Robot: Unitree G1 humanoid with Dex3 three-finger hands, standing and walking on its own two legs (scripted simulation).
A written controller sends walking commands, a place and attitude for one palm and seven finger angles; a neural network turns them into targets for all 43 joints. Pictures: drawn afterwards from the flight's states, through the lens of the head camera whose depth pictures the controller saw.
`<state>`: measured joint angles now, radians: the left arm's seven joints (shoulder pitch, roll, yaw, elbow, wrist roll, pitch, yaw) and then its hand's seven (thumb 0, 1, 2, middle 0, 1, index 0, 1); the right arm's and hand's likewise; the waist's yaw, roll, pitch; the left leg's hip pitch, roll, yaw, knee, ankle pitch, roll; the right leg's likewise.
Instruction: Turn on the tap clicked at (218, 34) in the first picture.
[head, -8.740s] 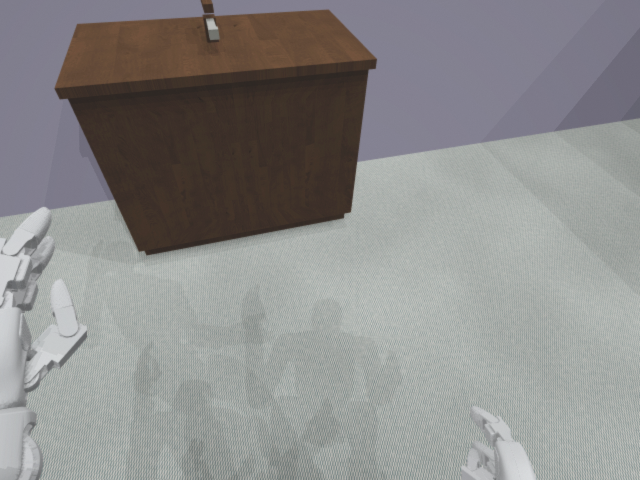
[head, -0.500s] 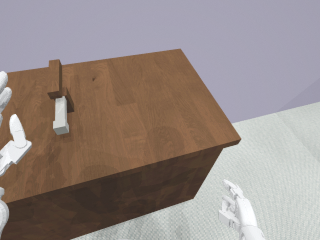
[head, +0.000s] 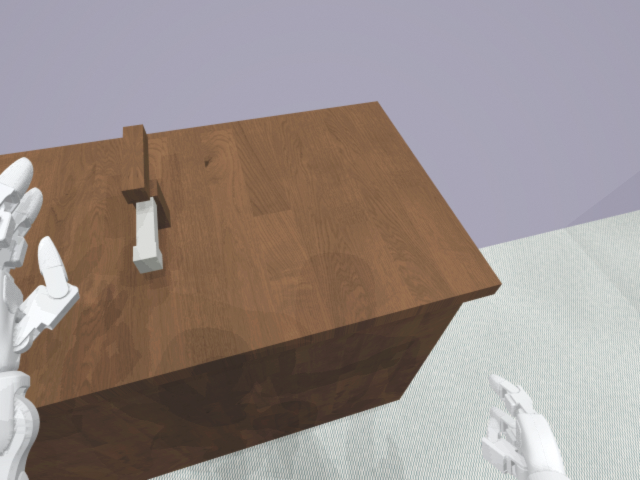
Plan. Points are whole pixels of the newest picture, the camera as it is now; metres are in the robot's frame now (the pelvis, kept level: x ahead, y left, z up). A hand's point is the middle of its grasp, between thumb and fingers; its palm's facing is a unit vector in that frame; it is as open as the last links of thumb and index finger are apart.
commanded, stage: come to a stop and stand still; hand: left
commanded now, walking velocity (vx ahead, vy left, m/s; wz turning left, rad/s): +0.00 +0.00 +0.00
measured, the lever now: (148, 257) +0.35 +0.26 +0.06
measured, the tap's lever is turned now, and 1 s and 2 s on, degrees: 0 0 0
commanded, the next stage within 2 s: look again from close up in 0.40 s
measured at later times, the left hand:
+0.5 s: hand (36, 308) +0.23 +0.28 +0.16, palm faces +0.40 -0.85 -0.33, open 7.5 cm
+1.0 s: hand (31, 302) +0.23 +0.28 +0.16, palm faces +0.40 -0.85 -0.35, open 7.5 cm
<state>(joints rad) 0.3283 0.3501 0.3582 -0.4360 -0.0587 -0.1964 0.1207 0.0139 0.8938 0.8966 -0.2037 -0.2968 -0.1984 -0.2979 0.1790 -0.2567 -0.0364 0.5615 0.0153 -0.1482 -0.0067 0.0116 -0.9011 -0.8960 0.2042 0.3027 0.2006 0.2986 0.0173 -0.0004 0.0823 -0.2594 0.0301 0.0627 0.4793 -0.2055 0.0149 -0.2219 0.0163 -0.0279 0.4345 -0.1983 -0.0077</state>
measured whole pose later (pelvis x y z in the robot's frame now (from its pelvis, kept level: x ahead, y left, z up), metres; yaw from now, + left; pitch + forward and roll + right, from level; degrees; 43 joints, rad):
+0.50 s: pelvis +0.01 +0.03 +0.00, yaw +1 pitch -1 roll -2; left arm 0.38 0.36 0.33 -0.43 -0.03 -0.23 0.10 0.01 0.89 0.90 -0.21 -0.30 -0.20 -0.30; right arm 0.16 -0.16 0.04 0.58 0.00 -0.17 -0.01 0.01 -0.90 -0.90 0.21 0.30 0.20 0.30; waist 0.03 -0.04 0.06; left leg -0.24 -0.01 0.05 0.46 -0.21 0.05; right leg -0.18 -0.02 -0.04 0.38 -0.19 0.03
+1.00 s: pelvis +0.02 +0.03 +0.00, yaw +1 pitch -1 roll -1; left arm 0.42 0.37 0.36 -0.49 -0.06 -0.20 0.11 0.01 0.89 0.90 -0.21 -0.30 -0.21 -0.30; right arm 0.18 -0.18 0.02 0.57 0.01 -0.11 -0.03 0.01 -0.90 -0.90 0.21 0.30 0.20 0.30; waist 0.03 -0.04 0.08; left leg -0.22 -0.01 0.06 0.45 -0.21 0.05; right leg -0.17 -0.02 -0.03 0.37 -0.20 0.03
